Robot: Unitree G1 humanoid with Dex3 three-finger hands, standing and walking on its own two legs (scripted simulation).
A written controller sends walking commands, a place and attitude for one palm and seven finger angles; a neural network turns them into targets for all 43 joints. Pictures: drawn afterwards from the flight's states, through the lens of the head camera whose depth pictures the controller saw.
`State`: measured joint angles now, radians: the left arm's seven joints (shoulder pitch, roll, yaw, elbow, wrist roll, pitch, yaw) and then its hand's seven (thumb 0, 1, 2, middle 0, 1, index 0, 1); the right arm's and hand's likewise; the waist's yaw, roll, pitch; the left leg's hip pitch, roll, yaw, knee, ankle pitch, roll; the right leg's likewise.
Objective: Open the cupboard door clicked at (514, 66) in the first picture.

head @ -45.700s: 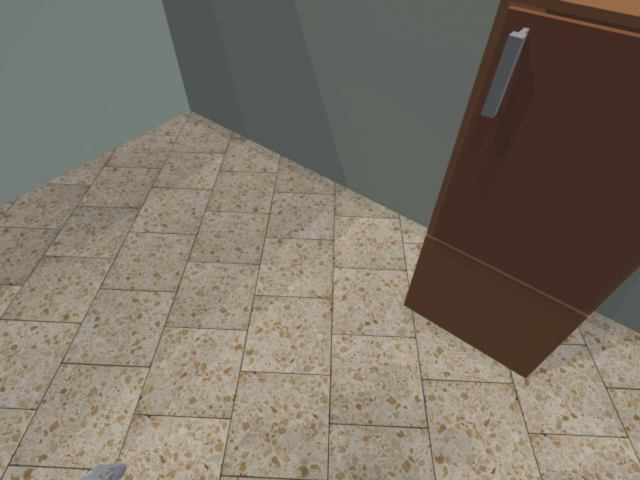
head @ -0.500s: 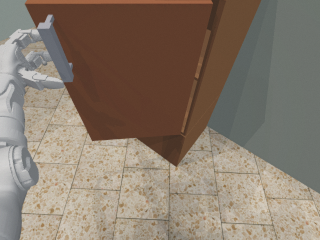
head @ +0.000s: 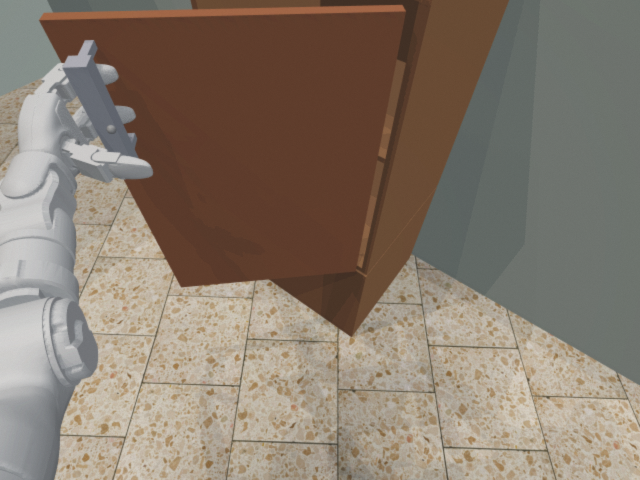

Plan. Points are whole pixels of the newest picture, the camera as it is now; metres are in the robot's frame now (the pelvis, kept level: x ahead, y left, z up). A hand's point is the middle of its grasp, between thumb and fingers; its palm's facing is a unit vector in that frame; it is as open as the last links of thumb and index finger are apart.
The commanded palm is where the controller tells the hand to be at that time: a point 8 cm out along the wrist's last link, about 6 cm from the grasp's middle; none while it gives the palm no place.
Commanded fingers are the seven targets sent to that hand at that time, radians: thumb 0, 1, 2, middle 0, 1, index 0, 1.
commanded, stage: slide the fingers in behind the handle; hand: left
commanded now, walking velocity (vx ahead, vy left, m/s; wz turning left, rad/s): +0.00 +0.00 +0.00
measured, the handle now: (109, 108) +0.54 +0.24 +0.17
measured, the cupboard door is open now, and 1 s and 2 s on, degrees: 44 44 62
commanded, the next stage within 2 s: close the thumb around the handle in 0.54 s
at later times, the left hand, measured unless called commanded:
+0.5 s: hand (116, 132) +0.48 +0.21 +0.18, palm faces +0.07 -1.00 +0.00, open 14.1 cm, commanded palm +0.46 +0.25 +0.17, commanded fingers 0.00 -0.50 0.30 -0.30 -1.20 -0.30 -1.20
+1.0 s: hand (115, 132) +0.48 +0.21 +0.18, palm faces +0.08 -1.00 +0.00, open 10.4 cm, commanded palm +0.46 +0.25 +0.17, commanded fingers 0.00 0.56 0.76 -0.38 -1.31 -0.38 -1.31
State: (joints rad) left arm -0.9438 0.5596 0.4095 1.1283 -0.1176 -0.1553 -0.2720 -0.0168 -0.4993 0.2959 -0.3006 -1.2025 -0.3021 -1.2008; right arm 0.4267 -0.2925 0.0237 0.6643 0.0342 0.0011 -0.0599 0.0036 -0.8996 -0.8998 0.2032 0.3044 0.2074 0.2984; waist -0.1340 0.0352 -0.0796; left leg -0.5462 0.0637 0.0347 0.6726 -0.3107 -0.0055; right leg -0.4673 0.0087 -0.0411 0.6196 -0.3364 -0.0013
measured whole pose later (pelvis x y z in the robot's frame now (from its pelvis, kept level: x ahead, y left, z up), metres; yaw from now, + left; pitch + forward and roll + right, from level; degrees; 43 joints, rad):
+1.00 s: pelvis +0.00 +0.01 +0.00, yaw +1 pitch +10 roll -2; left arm -0.95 0.51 0.36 1.12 -0.12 -0.16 -0.21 -0.01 0.05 0.53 -0.33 -1.26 -0.32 -1.25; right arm 0.40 -0.28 0.02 0.68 0.03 -0.02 -0.06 0.00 -0.90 -0.90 0.20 0.30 0.21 0.30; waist -0.12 0.04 -0.08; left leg -0.54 0.05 0.03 0.67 -0.31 0.00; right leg -0.46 0.00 -0.05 0.62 -0.34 0.01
